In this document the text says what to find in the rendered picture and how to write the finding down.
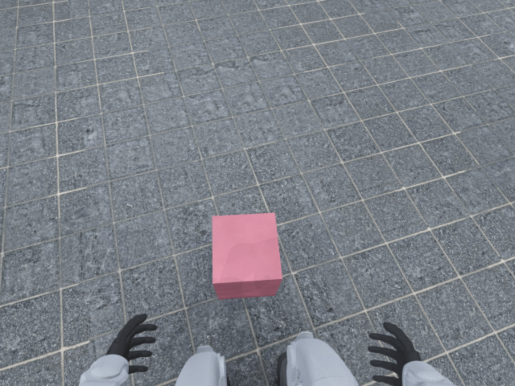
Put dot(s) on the robot right thigh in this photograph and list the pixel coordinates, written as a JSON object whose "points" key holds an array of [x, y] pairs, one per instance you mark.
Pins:
{"points": [[312, 362]]}

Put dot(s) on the robot right forearm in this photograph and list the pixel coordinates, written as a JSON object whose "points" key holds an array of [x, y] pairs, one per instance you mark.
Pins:
{"points": [[418, 373]]}

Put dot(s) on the robot left hand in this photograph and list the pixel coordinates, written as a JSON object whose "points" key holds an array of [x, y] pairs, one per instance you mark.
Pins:
{"points": [[125, 341]]}

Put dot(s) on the robot left forearm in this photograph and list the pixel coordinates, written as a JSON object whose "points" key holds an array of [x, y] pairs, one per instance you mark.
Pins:
{"points": [[109, 370]]}

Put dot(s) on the robot left shin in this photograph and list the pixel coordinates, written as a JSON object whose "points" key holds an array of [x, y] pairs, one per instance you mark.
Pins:
{"points": [[204, 349]]}

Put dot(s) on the carton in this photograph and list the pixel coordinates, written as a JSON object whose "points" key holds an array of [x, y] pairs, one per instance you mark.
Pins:
{"points": [[245, 256]]}

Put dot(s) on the robot right hand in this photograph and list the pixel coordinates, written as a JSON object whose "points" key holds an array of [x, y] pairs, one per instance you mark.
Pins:
{"points": [[404, 353]]}

